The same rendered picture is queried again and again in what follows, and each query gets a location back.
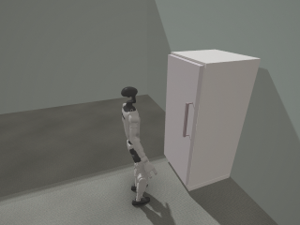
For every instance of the left robot shin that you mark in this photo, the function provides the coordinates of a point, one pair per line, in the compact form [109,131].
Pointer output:
[136,173]

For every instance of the handle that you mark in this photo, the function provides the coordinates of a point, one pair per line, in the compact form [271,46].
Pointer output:
[186,119]

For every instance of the right robot forearm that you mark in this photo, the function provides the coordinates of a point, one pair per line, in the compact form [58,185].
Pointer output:
[138,148]

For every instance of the robot right hand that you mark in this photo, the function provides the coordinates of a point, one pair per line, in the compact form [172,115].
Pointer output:
[148,168]

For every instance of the right robot thigh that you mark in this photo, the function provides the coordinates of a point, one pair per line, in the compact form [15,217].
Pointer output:
[137,159]

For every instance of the fridge door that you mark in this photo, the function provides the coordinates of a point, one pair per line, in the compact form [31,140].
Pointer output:
[184,85]

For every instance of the robot right upper arm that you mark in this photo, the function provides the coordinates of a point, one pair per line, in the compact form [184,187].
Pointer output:
[133,126]

